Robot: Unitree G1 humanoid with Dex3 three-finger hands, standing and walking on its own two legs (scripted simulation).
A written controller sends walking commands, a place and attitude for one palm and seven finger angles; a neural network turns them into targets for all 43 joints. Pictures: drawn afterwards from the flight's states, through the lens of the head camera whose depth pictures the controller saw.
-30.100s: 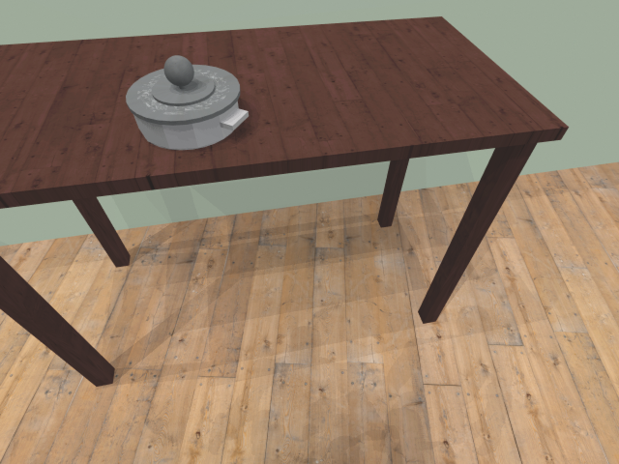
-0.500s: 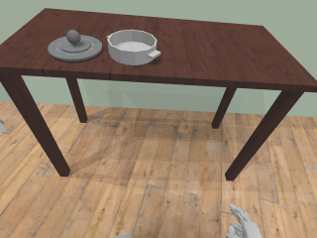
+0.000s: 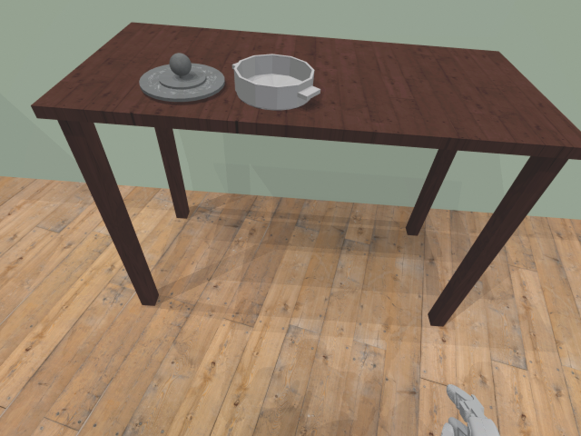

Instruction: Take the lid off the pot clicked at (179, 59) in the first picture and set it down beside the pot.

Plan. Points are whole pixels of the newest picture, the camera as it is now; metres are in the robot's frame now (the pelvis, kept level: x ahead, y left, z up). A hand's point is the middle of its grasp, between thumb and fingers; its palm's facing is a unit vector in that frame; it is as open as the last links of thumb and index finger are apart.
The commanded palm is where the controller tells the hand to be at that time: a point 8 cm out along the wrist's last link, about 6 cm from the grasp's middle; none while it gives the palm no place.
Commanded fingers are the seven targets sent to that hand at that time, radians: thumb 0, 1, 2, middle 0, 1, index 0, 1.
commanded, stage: stop stepping back and stand still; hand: left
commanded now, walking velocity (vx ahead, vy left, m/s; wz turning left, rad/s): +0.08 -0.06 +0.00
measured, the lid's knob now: (180, 64) +0.85 +0.32 +0.14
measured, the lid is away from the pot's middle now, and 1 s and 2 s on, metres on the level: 0.22 0.22 0.22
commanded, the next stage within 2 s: let the arm hang, fingers relaxed in 1.02 s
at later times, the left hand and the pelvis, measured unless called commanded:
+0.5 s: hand out of the picture +0.05 +0.18 -0.18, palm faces +0.08 -0.97 -0.22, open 6.9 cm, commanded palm none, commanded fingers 0.00 0.90 0.90 -0.20 -0.30 -0.20 -0.30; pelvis +0.05 -0.02 -0.01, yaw +4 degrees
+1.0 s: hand out of the picture +0.15 +0.18 -0.16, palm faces +0.08 -0.97 -0.24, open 7.2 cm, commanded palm none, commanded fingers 0.00 0.90 0.90 -0.20 -0.30 -0.20 -0.30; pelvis +0.11 -0.01 +0.01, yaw +3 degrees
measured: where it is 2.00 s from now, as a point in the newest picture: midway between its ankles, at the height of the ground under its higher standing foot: outside the picture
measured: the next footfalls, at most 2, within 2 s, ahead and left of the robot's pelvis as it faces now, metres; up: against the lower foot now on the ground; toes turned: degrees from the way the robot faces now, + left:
none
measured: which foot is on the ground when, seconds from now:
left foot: down 0.00-1.00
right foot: down 0.00-1.00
